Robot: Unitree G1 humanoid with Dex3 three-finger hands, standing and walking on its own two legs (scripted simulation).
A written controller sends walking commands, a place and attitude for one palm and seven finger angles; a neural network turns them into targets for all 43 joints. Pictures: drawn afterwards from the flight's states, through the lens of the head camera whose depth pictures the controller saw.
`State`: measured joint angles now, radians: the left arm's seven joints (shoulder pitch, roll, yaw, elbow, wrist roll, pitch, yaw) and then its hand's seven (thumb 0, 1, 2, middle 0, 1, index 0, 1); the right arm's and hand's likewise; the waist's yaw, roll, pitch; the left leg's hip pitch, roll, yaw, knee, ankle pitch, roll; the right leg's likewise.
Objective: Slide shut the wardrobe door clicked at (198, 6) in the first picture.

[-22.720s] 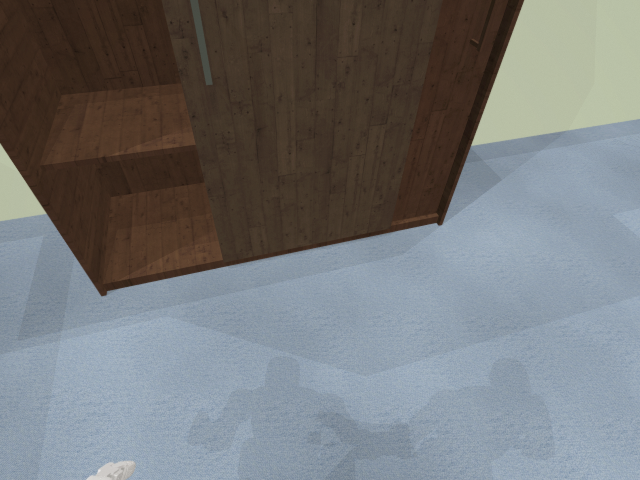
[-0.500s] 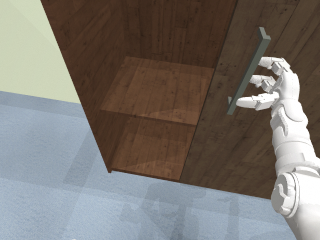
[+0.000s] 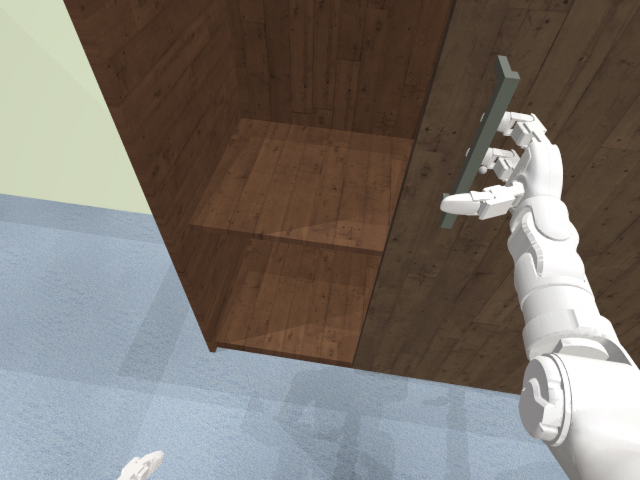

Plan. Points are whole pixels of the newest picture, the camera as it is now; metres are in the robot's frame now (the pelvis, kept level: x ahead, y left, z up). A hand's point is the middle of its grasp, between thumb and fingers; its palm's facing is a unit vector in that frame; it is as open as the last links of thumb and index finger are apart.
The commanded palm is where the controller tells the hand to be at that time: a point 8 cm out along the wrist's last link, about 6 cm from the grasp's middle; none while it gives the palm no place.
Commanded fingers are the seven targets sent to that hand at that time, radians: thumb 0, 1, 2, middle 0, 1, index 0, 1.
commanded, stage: slide the fingers in behind the handle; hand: right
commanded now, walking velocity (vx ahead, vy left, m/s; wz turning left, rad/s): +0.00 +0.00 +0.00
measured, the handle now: (470, 153) +0.52 -0.12 +0.16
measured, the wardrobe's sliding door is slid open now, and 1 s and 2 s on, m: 0.45 0.45 0.45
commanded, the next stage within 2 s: grip the handle and tug to test in 1.10 s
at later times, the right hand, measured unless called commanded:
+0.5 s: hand (462, 171) +0.46 -0.10 +0.17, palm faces +0.03 +1.00 +0.01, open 14.0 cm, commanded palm +0.44 -0.16 +0.16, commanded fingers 0.00 0.50 -0.30 0.30 1.20 0.30 1.20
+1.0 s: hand (455, 165) +0.47 -0.10 +0.17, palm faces +0.04 +1.00 +0.00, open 13.9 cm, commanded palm +0.45 -0.15 +0.16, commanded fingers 0.00 0.50 -0.30 0.30 1.20 0.30 1.20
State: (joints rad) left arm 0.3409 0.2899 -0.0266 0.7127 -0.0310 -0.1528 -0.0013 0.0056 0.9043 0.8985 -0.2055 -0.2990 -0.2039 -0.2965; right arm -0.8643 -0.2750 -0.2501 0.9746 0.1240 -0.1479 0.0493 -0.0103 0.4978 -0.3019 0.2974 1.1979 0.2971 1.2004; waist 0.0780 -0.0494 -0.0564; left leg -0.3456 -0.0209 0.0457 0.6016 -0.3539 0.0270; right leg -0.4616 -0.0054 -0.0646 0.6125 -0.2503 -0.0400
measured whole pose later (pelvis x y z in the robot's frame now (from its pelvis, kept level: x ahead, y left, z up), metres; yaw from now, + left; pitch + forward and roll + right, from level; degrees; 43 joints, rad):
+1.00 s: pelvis +0.01 +0.02 +0.00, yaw +0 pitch +6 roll +0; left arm 0.36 0.28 -0.02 0.72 -0.03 -0.12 -0.01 0.01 0.90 0.90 -0.20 -0.30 -0.20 -0.30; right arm -0.84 -0.24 -0.25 0.95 0.12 -0.14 0.02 -0.01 0.50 -0.30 0.32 1.22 0.31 1.21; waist 0.08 -0.05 -0.06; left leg -0.33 -0.04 0.04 0.59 -0.36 0.05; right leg -0.44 -0.02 -0.06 0.59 -0.25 -0.02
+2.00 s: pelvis +0.01 +0.01 +0.00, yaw +1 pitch +6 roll +0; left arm 0.35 0.27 -0.02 0.71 -0.03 -0.12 -0.02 0.01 0.90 0.90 -0.20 -0.30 -0.20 -0.30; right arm -0.82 -0.23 -0.23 0.89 0.11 -0.12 -0.01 0.02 -0.81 -0.85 0.44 1.39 0.44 1.39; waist 0.08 -0.05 -0.06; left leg -0.33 -0.04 0.03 0.58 -0.35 0.04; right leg -0.44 -0.02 -0.07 0.59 -0.25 -0.03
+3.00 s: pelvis +0.02 +0.00 +0.00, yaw -2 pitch +6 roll +0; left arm 0.27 0.26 0.00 0.70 -0.03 -0.08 -0.02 0.01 0.91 0.90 -0.20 -0.30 -0.20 -0.30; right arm -0.73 -0.13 -0.09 0.65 0.13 0.04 -0.12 0.01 -0.80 -0.85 0.41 1.40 0.39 1.40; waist 0.02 -0.05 -0.06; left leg -0.28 -0.01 0.06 0.56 -0.37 0.03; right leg -0.42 0.01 -0.04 0.58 -0.27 -0.03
